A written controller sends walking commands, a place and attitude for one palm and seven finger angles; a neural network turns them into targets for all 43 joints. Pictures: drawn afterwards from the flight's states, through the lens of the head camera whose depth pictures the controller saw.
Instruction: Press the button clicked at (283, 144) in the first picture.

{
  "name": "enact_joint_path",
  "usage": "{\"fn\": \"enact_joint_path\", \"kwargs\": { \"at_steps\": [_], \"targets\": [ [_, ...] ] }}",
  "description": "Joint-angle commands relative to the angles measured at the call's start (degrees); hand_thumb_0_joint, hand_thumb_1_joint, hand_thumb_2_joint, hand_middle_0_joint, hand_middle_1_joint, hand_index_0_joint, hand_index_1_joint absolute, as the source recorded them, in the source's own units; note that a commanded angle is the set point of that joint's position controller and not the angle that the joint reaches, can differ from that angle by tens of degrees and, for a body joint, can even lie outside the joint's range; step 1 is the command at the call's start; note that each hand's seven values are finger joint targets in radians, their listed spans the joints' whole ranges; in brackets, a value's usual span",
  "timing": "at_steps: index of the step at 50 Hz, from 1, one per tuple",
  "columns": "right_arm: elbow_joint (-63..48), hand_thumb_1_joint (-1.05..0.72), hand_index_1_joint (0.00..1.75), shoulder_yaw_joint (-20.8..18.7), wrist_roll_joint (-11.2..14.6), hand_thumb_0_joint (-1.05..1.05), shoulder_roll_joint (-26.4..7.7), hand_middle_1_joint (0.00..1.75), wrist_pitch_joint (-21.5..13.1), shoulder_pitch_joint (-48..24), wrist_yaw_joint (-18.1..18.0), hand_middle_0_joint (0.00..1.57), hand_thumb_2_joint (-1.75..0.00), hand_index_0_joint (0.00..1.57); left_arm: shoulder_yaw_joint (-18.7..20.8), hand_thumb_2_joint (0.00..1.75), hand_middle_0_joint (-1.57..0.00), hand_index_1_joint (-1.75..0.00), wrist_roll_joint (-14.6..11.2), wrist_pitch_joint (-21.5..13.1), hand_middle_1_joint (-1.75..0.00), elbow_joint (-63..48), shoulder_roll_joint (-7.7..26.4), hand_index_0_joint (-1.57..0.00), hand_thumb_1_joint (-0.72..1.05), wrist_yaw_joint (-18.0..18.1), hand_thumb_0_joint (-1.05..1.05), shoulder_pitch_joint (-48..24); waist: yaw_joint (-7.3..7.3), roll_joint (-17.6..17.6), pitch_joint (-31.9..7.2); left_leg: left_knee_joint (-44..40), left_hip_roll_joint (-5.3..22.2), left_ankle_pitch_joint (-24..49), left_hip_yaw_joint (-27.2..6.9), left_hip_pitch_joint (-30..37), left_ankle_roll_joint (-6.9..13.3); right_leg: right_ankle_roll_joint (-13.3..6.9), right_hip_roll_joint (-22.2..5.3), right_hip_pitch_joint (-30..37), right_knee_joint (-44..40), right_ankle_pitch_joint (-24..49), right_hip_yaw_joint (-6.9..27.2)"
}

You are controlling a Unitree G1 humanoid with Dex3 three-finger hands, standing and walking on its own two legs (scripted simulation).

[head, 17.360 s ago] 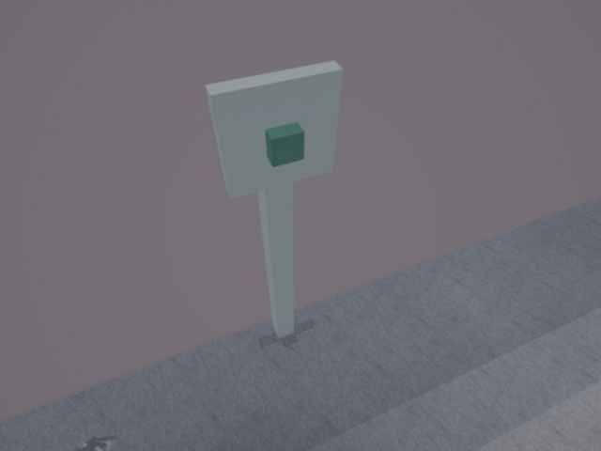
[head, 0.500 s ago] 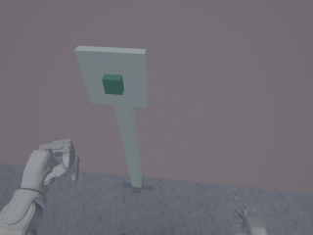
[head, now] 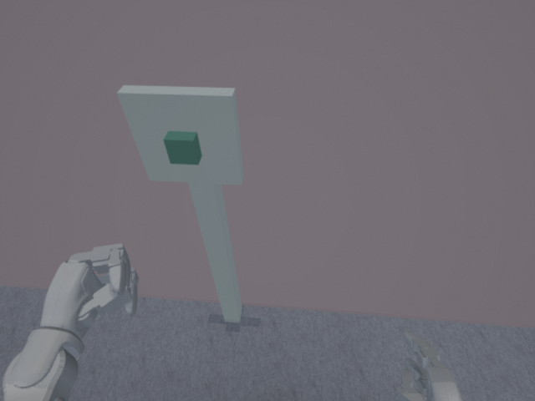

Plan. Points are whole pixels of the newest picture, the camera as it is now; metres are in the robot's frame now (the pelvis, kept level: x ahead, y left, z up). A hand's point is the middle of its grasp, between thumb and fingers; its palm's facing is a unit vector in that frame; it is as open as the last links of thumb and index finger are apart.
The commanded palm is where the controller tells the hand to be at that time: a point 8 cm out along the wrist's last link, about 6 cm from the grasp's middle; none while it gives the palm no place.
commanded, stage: aim a knuckle at the button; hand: left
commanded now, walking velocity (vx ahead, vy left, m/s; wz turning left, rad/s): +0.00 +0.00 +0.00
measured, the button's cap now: (184, 147) +0.53 +0.21 +0.11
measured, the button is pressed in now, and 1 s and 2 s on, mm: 0 0 0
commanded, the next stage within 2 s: press the button with the knuckle in 1.88 s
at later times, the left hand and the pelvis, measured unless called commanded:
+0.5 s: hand (157, 241) +0.32 +0.20 +0.10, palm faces +0.00 -1.00 -0.03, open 3.1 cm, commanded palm +0.29 +0.25 +0.10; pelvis +0.00 +0.00 +0.00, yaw -1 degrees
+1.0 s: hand (179, 206) +0.40 +0.19 +0.09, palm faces +0.01 -1.00 -0.02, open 3.1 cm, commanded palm +0.38 +0.23 +0.09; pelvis +0.01 +0.01 -0.01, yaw -2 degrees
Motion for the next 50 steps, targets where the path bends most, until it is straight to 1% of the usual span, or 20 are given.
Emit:
{"fn": "enact_joint_path", "kwargs": {
  "at_steps": [1, 2, 6, 8, 10, 12, 14, 16, 18, 20, 22, 27, 31, 33, 36, 38, 41, 46, 47, 50],
  "targets": [
    [-8.02, -0.9, 0.3, -2.49, 0.47, 0.0, -6.94, 0.3, -3.44, -6.23, -1.17, 0.2, -0.9, 0.2, 5.93, 0.9, -1.3, -1.5, -0.96, -4.0, -1.5, -8.94, 10.89, -1.3, 0.9, -0.04, 0.0, -14.58, -1.57, -3.05, -2.87, -5.12, -1.17, 5.25, -2.02, 4.64, 1.63, 1.91, -0.2, -4.27, -8.23, 7.36, 3.68],
    [-7.78, -0.9, 0.3, -2.39, 0.49, 0.0, -6.99, 0.3, -3.3, -6.38, -1.33, 0.2, -0.9, 0.2, 5.11, 0.9, -1.3, -1.5, -0.99, -4.14, -1.5, -8.16, 10.59, -1.3, 0.9, -0.13, 0.0, -17.53, -1.99, -3.77, -1.86, -4.91, -1.17, 4.48, -2.11, 4.13, 1.77, 2.0, -0.16, -4.91, -8.67, 5.92, 4.34],
    [-7.3, -0.9, 0.3, -2.49, 0.64, 0.0, -6.74, 0.3, -3.63, -6.43, -1.67, 0.2, -0.9, 0.2, 4.37, 0.9, -1.3, -1.5, -0.54, -4.99, -1.5, -5.17, 10.43, -1.3, 0.9, -0.48, 0.0, -22.5, -1.72, -0.42, -6.11, -4.56, -1.43, 5.57, -1.68, 6.22, 1.74, 1.85, -0.78, -3.69, -8.21, 7.45, 5.03],
    [-6.97, -0.9, 0.3, -2.51, 0.65, 0.0, -7.0, 0.3, -3.28, -6.03, -1.7, 0.2, -0.9, 0.2, 4.68, 0.9, -1.3, -1.5, -0.33, -4.97, -1.5, -2.16, 11.1, -1.3, 0.9, -0.77, 0.0, -23.47, -1.68, -2.7, -6.4, -4.25, -1.36, 6.81, -1.74, 5.32, 1.77, 1.9, -0.77, -2.9, -7.82, 9.37, 5.2],
    [-6.93, -0.9, 0.3, -2.71, 0.62, 0.0, -7.04, 0.3, -3.12, -5.97, -1.62, 0.2, -0.9, 0.2, 5.59, 0.9, -1.3, -1.5, -0.34, -5.01, -1.5, -0.38, 11.83, -1.3, 0.9, -0.87, 0.0, -24.77, -1.23, -1.76, -7.96, -4.08, -1.48, 7.86, -1.41, 5.48, 1.7, 1.99, -1.03, -2.03, -7.38, 11.42, 5.52],
    [-6.81, -0.9, 0.3, -2.59, 0.56, 0.0, -7.36, 0.3, -2.35, -5.69, -1.52, 0.2, -0.9, 0.2, 6.58, 0.9, -1.3, -1.5, -0.27, -4.31, -1.5, 3.68, 13.0, -1.3, 0.9, -0.9, 0.0, -25.34, -1.17, -4.43, -6.8, -3.79, -1.4, 8.42, -1.34, 3.56, 1.69, 2.22, -1.07, -1.66, -7.22, 12.55, 5.76],
    [-7.0, -0.9, 0.3, -2.75, 0.63, 0.0, -7.28, 0.3, -1.76, -5.77, -1.43, 0.2, -0.9, 0.2, 6.99, 0.9, -1.3, -1.5, -0.24, -4.25, -1.5, 5.26, 13.19, -1.3, 0.9, -0.87, 0.0, -28.33, -1.02, -3.84, -7.28, -3.83, -1.59, 8.35, -1.1, 3.35, 1.58, 2.25, -1.27, -1.62, -6.97, 12.91, 5.99],
    [-7.28, -0.9, 0.3, -2.73, 0.71, 0.0, -6.98, 0.3, -1.49, -5.82, -1.27, 0.2, -0.9, 0.2, 6.02, 0.9, -1.3, -1.5, 0.16, -4.73, -1.5, 5.18, 12.42, -1.3, 0.9, -0.6, 0.0, -30.51, -1.11, -0.43, -8.44, -3.96, -1.61, 9.18, -0.78, 5.14, 1.58, 1.91, -1.12, -2.04, -6.55, 14.09, 5.5],
    [-7.31, -0.9, 0.3, -2.87, 0.61, 0.0, -7.21, 0.3, -1.12, -5.36, -1.1, 0.2, -0.9, 0.2, 5.92, 0.9, -1.3, -1.5, 0.4, -5.26, -1.5, 6.51, 12.52, -1.3, 0.9, -0.06, 0.0, -32.03, -1.31, -3.32, -8.95, -3.73, -1.46, 9.94, -0.92, 4.56, 1.68, 2.03, -0.92, -1.64, -6.01, 15.39, 5.52],
    [-7.09, -0.9, 0.3, -3.21, 0.58, 0.0, -7.34, 0.3, -0.78, -4.64, -0.9, 0.2, -0.9, 0.2, 6.32, 0.9, -1.3, -1.5, 0.82, -6.09, -1.5, 6.98, 13.04, -1.3, 0.9, 0.33, 0.0, -33.21, -1.2, -1.79, -10.67, -3.67, -1.49, 11.2, -0.76, 5.61, 1.62, 1.83, -0.76, -1.42, -5.29, 17.28, 5.09],
    [-7.24, -0.9, 0.3, -3.16, 0.5, 0.0, -7.32, 0.3, -0.41, -4.45, -0.62, 0.2, -0.9, 0.2, 4.52, 0.9, -1.3, -1.5, 0.98, -6.34, -1.5, 8.11, 11.41, -1.3, 0.9, 0.6, 0.0, -34.11, -1.54, -2.51, -10.22, -3.44, -1.4, 11.4, -0.71, 5.21, 1.72, 1.83, -0.62, -1.82, -5.07, 17.76, 5.0],
    [-6.65, -0.9, 0.3, -3.51, 0.37, 0.0, -7.78, 0.3, 1.33, -3.35, -0.49, 0.2, -0.9, 0.2, 6.0, 0.9, -1.3, -1.5, 1.89, -6.72, -1.5, 11.34, 13.51, -1.3, 0.9, 1.77, 0.0, -38.33, -1.95, -3.04, -10.74, -3.29, -1.32, 12.14, -0.52, 4.72, 1.71, 1.73, -0.46, -1.93, -4.35, 19.03, 4.9],
    [-6.36, -0.9, 0.3, -3.69, 0.35, 0.0, -7.44, 0.3, 2.22, -2.68, -0.4, 0.2, -0.9, 0.2, 3.72, 0.9, -1.3, -1.5, 2.62, -7.92, -1.5, 11.62, 11.39, -1.3, 0.9, 2.53, 0.0, -43.24, -2.73, 0.16, -12.93, -3.14, -1.17, 13.38, -0.72, 7.39, 1.45, 1.22, -0.11, -3.51, -3.65, 19.38, 4.15],
    [-5.89, -0.9, 0.3, -3.81, 0.27, 0.0, -7.67, 0.3, 2.73, -2.02, -0.31, 0.2, -0.9, 0.2, 2.85, 0.9, -1.3, -1.5, 2.84, -8.22, -1.5, 14.13, 10.62, -1.3, 0.9, 3.06, 0.0, -45.08, -3.37, -3.04, -12.36, -2.87, -0.95, 13.1, -0.89, 6.54, 1.62, 1.4, 0.06, -4.13, -3.56, 19.46, 4.12],
    [-5.6, -0.9, 0.3, -3.9, 0.19, 0.0, -7.79, 0.3, 3.52, -1.25, 0.04, 0.2, -0.9, 0.2, 2.06, 0.9, -1.3, -1.5, 3.61, -8.43, -1.5, 16.95, 9.83, -1.3, 0.9, 3.81, 0.0, -46.88, -3.05, -1.49, -13.13, -2.94, -0.91, 13.58, -1.29, 7.12, 1.31, 1.01, 0.14, -5.13, -2.83, 19.04, 3.6],
    [-5.45, -0.9, 0.3, -3.93, 0.09, 0.0, -8.1, 0.3, 4.35, -0.84, 0.21, 0.2, -0.9, 0.2, 2.84, 0.9, -1.3, -1.5, 4.1, -8.48, -1.5, 18.96, 11.16, -1.3, 0.9, 4.38, 0.0, -49.27, -3.33, -3.13, -13.7, -2.65, -0.93, 13.01, -1.24, 6.04, 1.46, 1.12, 0.08, -4.87, -2.72, 18.78, 3.86],
    [-5.12, -0.9, 0.3, -3.88, -0.05, 0.0, -8.09, 0.3, 5.73, -0.21, 0.21, 0.2, -0.9, 0.2, 5.1, 0.9, -1.3, -1.5, 4.62, -8.68, -1.5, 22.47, 13.47, -1.3, 0.9, 5.0, 0.0, -51.7, -3.14, -2.09, -14.24, -2.32, -1.03, 13.13, -0.82, 5.02, 1.42, 1.07, -0.01, -4.52, -2.45, 19.38, 4.17],
    [-4.14, -0.9, 0.3, -3.87, -0.1, 0.0, -8.18, 0.3, 7.16, 1.43, 0.28, 0.2, -0.9, 0.2, 3.74, 0.9, -1.3, -1.5, 5.3, -10.65, -1.5, 27.61, 13.35, -1.3, 0.9, 4.93, 0.0, -61.53, -4.67, -0.75, -14.54, -1.44, -0.84, 12.44, -1.42, 4.86, 1.28, 0.75, 0.32, -6.89, -1.75, 17.95, 4.06],
    [-4.09, -0.9, 0.3, -4.0, -0.3, 0.0, -8.29, 0.3, 7.45, 2.01, 0.36, 0.2, -0.9, 0.2, 3.49, 0.9, -1.3, -1.5, 5.52, -11.25, -1.5, 28.32, 13.16, -1.3, 0.9, 5.06, 0.0, -62.05, -4.83, -2.92, -15.5, -1.07, -0.72, 13.12, -1.66, 5.0, 1.49, 0.78, 0.54, -6.81, -1.51, 18.16, 3.92],
    [-3.53, -0.9, 0.3, -4.29, -0.21, 0.0, -8.37, 0.3, 8.0, 3.04, 0.69, 0.2, -0.9, 0.2, 1.57, 0.9, -1.3, -1.5, 5.69, -11.91, -1.5, 31.72, 11.06, -1.3, 0.9, 4.99, 0.0, -65.36, -5.46, -1.0, -16.97, -0.47, -0.62, 13.6, -1.91, 6.21, 1.15, 0.68, 0.6, -8.86, -0.84, 17.99, 3.67]
  ]
}}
